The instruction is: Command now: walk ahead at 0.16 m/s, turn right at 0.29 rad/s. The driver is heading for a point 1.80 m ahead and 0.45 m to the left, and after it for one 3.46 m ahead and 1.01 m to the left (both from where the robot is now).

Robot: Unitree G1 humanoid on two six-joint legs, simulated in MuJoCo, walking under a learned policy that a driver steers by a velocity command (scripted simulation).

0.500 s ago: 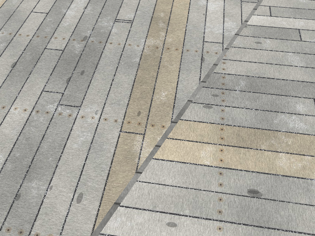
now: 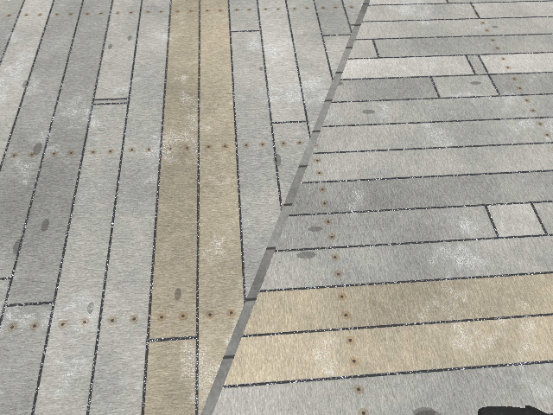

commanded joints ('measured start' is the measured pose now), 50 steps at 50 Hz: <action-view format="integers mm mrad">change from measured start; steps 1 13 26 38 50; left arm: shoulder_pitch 65 -66 -178 -132 -168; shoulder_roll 61 129 50 51 65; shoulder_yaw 18 36 35 33 22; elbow -61 -65 -128 -80 -98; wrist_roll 5 34 19 -1 27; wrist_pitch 17 14 -11 -44 -37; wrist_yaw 8 10 35 -13 7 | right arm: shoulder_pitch -15 40 189 46 92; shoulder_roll -101 -127 -234 -226 -157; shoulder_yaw -18 -13 -67 -86 -83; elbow -32 30 -24 -89 -85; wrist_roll -7 28 3 45 45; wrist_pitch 4 37 53 119 128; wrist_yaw -1 7 6 -47 -45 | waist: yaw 12 -25 -81 -44 -25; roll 177 -81 202 208 -99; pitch -114 -85 -163 -156 -42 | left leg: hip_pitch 164 -8 366 218 -193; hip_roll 246 26 304 148 -37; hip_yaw -237 -95 -621 -514 -115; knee -199 -63 -149 -141 651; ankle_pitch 284 -278 285 92 -284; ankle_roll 190 18 305 172 -124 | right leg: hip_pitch -60 257 -233 65 245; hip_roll -96 -208 -26 -1 -277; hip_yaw -6 20 3 -31 68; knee -98 -752 3 -540 -882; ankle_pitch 54 274 -143 183 487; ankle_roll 26 -130 9 33 -246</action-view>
